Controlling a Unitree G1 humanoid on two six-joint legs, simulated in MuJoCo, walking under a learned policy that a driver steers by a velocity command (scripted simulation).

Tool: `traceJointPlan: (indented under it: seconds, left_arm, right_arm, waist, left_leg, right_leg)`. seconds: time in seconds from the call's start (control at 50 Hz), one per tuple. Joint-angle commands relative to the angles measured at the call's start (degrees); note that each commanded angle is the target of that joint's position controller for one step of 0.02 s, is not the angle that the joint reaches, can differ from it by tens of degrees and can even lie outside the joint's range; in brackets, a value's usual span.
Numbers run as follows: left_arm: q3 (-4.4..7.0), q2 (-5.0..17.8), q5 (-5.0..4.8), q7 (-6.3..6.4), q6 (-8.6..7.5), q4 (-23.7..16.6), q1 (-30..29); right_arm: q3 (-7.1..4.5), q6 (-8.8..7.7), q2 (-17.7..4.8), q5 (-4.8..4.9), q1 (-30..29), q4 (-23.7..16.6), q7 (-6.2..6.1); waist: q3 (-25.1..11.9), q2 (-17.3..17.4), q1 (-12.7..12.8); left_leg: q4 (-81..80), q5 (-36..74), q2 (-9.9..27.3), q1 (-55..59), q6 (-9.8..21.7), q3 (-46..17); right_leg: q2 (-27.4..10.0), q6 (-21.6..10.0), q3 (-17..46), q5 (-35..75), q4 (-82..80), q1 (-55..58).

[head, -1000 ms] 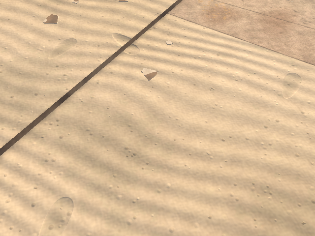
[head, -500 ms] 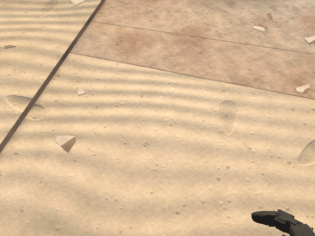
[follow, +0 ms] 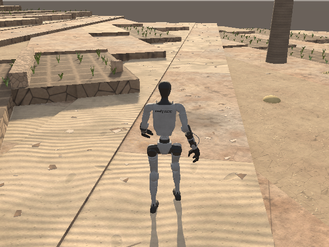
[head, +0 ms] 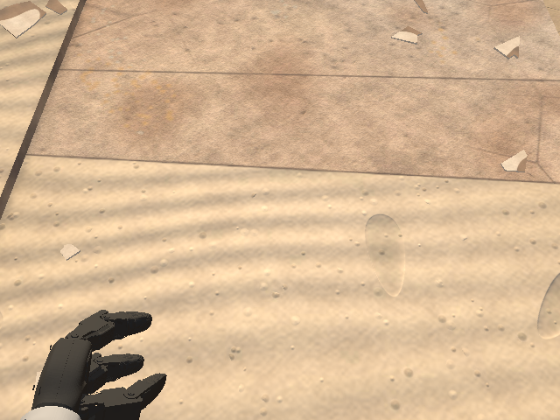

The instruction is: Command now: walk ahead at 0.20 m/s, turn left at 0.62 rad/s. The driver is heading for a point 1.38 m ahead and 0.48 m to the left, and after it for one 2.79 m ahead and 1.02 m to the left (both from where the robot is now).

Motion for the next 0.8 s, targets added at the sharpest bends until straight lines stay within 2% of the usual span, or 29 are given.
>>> traceJointPlan:
  seconds: [0.02,0.06,0.08,0.1,0.12,0.14,0.16,0.18,0.2,0.22,0.26,0.32,0.38,0.42,0.44,0.46,0.48,0.5,0.52,0.54,0.56,0.58,0.6,0.64,0.68,0.72,0.74,0.76,0.8]
  left_arm:
    - [2.38,6.61,-0.14,0.45,0.83,-1.77,6.55]
    - [3.18,7.57,0.40,0.56,0.40,-1.28,8.76]
    - [3.67,8.75,1.26,0.93,0.32,-0.76,11.94]
    - [3.88,10.73,2.02,1.62,0.94,-0.85,15.45]
    - [3.56,9.33,2.46,1.10,2.10,-1.09,14.47]
    - [3.87,7.41,1.19,1.08,2.82,-2.09,10.82]
    - [3.30,4.52,0.60,1.25,3.04,-2.43,9.44]
    - [3.15,4.31,0.69,1.31,3.34,-2.54,7.27]
    - [3.37,4.88,1.06,1.33,3.51,-2.46,5.34]
    - [3.78,5.70,1.47,1.53,3.56,-1.99,4.63]
    - [4.38,6.14,1.55,1.98,3.41,-0.79,5.53]
    - [5.32,7.53,0.97,2.38,3.53,0.22,5.90]
    - [6.44,9.90,0.20,1.92,3.72,0.81,5.81]
    - [7.04,10.75,-0.78,1.30,3.48,1.54,6.90]
    - [7.14,10.59,-1.37,1.07,3.41,1.82,6.76]
    - [6.99,9.22,-1.75,0.83,3.36,2.52,8.21]
    - [6.58,6.81,-1.27,0.41,3.66,3.88,11.47]
    - [5.90,4.64,1.30,0.11,4.14,1.30,13.06]
    - [6.13,6.25,1.81,0.76,3.74,-1.40,5.81]
    - [6.59,7.98,0.42,1.38,3.68,-1.91,3.36]
    - [6.80,8.20,0.06,2.03,3.67,-1.08,4.77]
    - [7.06,8.77,0.56,2.58,3.83,0.17,6.71]
    - [7.19,9.11,0.86,2.62,4.11,1.49,9.38]
    - [6.82,8.32,0.44,2.00,4.39,3.50,12.47]
    - [5.66,6.05,-0.09,1.58,4.71,3.97,12.60]
    - [4.34,3.63,-0.25,0.82,4.95,4.39,12.86]
    - [3.94,3.09,-0.43,0.35,5.05,4.45,12.82]
    - [3.99,3.89,-0.73,0.03,5.18,4.05,12.35]
    - [4.91,7.66,-1.34,-0.18,5.42,2.34,11.15]
  right_arm:
    - [-2.95,0.13,-10.27,0.76,-7.58,-7.46,-1.42]
    - [-2.71,1.04,-8.11,0.67,-9.66,-9.14,-1.92]
    - [-1.91,1.32,-4.92,0.29,-8.91,-9.98,-1.75]
    - [-0.64,1.43,-0.31,-1.14,-4.38,-10.48,-1.58]
    - [-0.43,1.36,-2.41,-0.03,7.84,-10.52,-0.79]
    - [-1.69,2.30,-7.18,0.26,6.52,-9.37,-0.91]
    - [-2.67,3.37,-9.39,0.30,1.73,-9.47,-1.33]
    - [-3.16,4.46,-9.72,0.06,-0.18,-9.54,-1.86]
    - [-3.37,5.31,-9.32,-0.26,-1.20,-10.38,-2.11]
    - [-3.07,5.79,-7.84,-0.39,-2.31,-11.35,-1.93]
    - [-2.24,5.90,-4.59,-0.37,-4.65,-13.24,-1.64]
    - [-1.52,5.72,-3.30,-0.51,-8.10,-15.01,-0.45]
    - [-1.82,6.05,-4.65,-0.39,-9.66,-15.71,1.04]
    - [-2.45,6.70,-5.79,-0.34,-10.23,-16.27,1.76]
    - [-2.82,6.94,-5.78,-0.40,-9.25,-16.02,1.95]
    - [-3.45,7.04,-6.37,-0.59,-7.86,-15.41,1.66]
    - [-4.68,6.89,-9.33,-1.02,-4.78,-14.63,0.98]
    - [-6.55,6.49,-18.58,-1.47,-4.24,-16.56,-0.05]
    - [-6.12,4.83,-18.62,-3.62,-5.29,-18.65,0.61]
    - [-5.71,3.65,-16.86,-3.89,-6.58,-18.27,1.07]
    - [-5.24,3.21,-15.02,-2.57,-9.82,-18.27,0.70]
    - [-4.43,3.58,-12.50,-1.27,-12.64,-18.89,0.17]
    - [-3.47,3.98,-10.58,-1.16,-15.83,-19.71,-0.43]
    - [-1.91,3.97,-7.43,-2.15,-16.64,-19.85,-1.04]
    - [-0.93,3.52,-5.58,-2.42,-15.48,-18.40,-1.12]
    - [0.32,3.22,-2.69,-3.08,-16.00,-16.93,-0.94]
    - [0.57,3.09,-2.29,-3.56,-16.26,-16.25,-0.71]
    - [0.31,3.01,-3.34,-3.93,-16.14,-15.59,-0.43]
    - [-0.90,3.29,-7.15,-3.80,-15.90,-14.65,-0.18]
  waist:
    - [-9.97,8.13,8.51]
    - [-10.26,7.86,10.31]
    - [-12.73,4.59,10.82]
    - [-17.71,-6.79,9.40]
    - [-27.02,-15.84,3.76]
    - [-22.68,-11.88,4.31]
    - [-16.52,-7.66,5.79]
    - [-13.88,-4.82,5.36]
    - [-11.38,-5.48,4.47]
    - [-9.55,-5.89,4.02]
    - [-9.68,-6.53,4.47]
    - [-12.08,-6.44,5.28]
    - [-12.50,-7.82,5.42]
    - [-11.94,-8.09,5.44]
    - [-11.91,-7.35,4.43]
    - [-11.67,-5.43,4.02]
    - [-9.64,2.23,3.53]
    - [-7.46,23.24,6.64]
    - [-12.55,19.04,2.47]
    - [-11.41,13.00,2.60]
    - [-9.52,10.12,5.04]
    - [-9.39,8.63,6.51]
    - [-10.60,9.48,7.97]
    - [-13.70,8.85,8.25]
    - [-13.94,7.71,7.40]
    - [-13.52,7.96,7.06]
    - [-12.64,8.71,6.58]
    - [-11.15,9.65,5.82]
    - [-7.45,10.34,4.63]
  left_leg:
    - [0.21,22.03,8.72,-6.09,5.36,-13.50]
    - [6.79,15.43,6.14,-6.65,2.70,-14.78]
    - [15.87,6.89,3.01,-10.19,0.62,-12.58]
    - [31.34,-23.62,-2.55,-19.90,-2.10,-5.12]
    - [42.15,-33.02,-0.29,-23.05,-3.12,-2.82]
    - [48.35,-27.48,3.88,-26.56,-5.43,-0.10]
    - [51.67,-22.90,5.51,-28.97,-6.81,1.43]
    - [53.04,-19.41,6.92,-28.38,-7.63,1.87]
    - [53.53,-17.01,7.91,-26.92,-8.16,2.27]
    - [52.71,-14.77,8.30,-24.73,-8.17,3.54]
    - [47.77,-12.16,9.01,-23.30,-7.89,5.16]
    - [37.75,-7.98,10.56,-19.12,-6.53,5.84]
    - [28.13,-5.18,9.73,-12.05,-4.38,8.52]
    - [21.63,-4.58,8.81,-8.87,-2.56,10.09]
    - [16.09,-1.92,7.71,-5.57,-1.27,11.24]
    - [11.85,0.77,5.84,-1.09,0.45,11.41]
    - [5.48,9.19,7.41,5.51,3.42,5.40]
    - [2.48,28.59,23.01,13.09,11.91,-19.33]
    - [-0.84,24.93,25.81,9.78,18.77,-26.84]
    - [-2.52,16.71,23.11,8.18,16.61,-22.92]
    - [-2.35,12.15,20.02,6.46,13.21,-19.53]
    - [-1.38,11.19,18.53,5.25,11.04,-17.11]
    - [-0.31,15.24,17.85,3.06,10.19,-13.31]
    - [0.88,21.52,16.39,2.25,9.88,-8.79]
    - [1.22,23.03,15.95,3.41,9.83,-6.16]
    - [0.91,18.93,15.44,2.24,9.44,-3.59]
    - [0.19,15.87,15.59,0.56,9.65,-2.86]
    - [-0.50,12.96,16.16,-0.99,10.26,-2.98]
    - [-1.08,10.34,18.36,-1.30,11.82,-4.93]
  right_leg:
    - [3.10,0.35,-0.49,8.52,-8.38,19.77]
    - [0.68,-1.10,-0.01,13.22,-14.65,24.69]
    - [-5.12,-3.69,2.18,19.52,-16.31,31.77]
    - [-18.99,-9.30,13.03,43.00,-12.02,43.52]
    - [-31.68,-18.76,26.52,43.61,-11.61,47.12]
    - [-28.62,-19.89,25.85,29.66,-14.68,42.71]
    - [-23.49,-17.54,17.72,20.72,-15.82,37.97]
    - [-20.43,-15.76,13.10,15.23,-17.32,32.72]
    - [-18.98,-15.43,9.49,14.10,-18.76,27.26]
    - [-17.44,-15.13,5.40,14.33,-20.24,22.81]
    - [-16.85,-15.57,0.50,16.35,-21.32,22.04]
    - [-18.41,-15.68,-3.88,17.25,-20.84,23.54]
    - [-19.60,-13.72,-8.11,14.59,-19.98,22.70]
    - [-20.69,-11.69,-9.71,11.15,-17.77,23.67]
    - [-20.37,-9.67,-11.36,8.29,-15.07,23.17]
    - [-18.62,-6.75,-13.39,2.74,-10.66,20.74]
    - [-14.62,-2.52,-17.09,-5.75,-0.39,13.25]
    - [-6.04,3.53,-19.92,-30.01,20.53,-6.23]
    - [-2.14,2.93,-6.70,-30.81,30.24,-11.08]
    - [-2.45,0.91,-3.87,-25.51,32.27,-11.54]
    - [-3.12,-0.25,-2.72,-19.71,30.37,-11.60]
    - [-3.83,-0.17,-2.17,-16.18,28.80,-10.52]
    - [-3.73,0.47,-3.33,-13.50,29.41,-7.30]
    - [-3.24,1.64,-5.13,-10.59,30.06,-1.99]
    - [-4.21,2.35,-5.62,-9.13,24.72,0.11]
    - [-6.14,2.35,-5.45,-7.73,15.63,5.64]
    - [-6.48,2.15,-5.84,-7.59,11.75,8.95]
    - [-6.19,1.91,-6.59,-8.29,9.64,11.05]
    - [-4.81,1.18,-8.19,-12.45,8.86,9.93]
Velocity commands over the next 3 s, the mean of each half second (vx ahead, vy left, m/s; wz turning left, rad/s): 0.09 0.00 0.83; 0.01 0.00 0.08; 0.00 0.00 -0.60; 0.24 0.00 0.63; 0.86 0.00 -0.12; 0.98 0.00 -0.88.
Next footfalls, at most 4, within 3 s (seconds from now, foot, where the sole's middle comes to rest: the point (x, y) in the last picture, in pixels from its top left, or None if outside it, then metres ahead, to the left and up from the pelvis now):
0.08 right None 0.23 -0.11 -0.78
0.48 left None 0.11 0.15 -0.78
0.98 right None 0.19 -0.06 -0.78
1.46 left None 0.21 0.17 -0.78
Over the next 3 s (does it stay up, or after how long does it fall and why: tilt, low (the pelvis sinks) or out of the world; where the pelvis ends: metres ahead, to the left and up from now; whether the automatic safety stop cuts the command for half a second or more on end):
stays up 0.86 0.42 -0.01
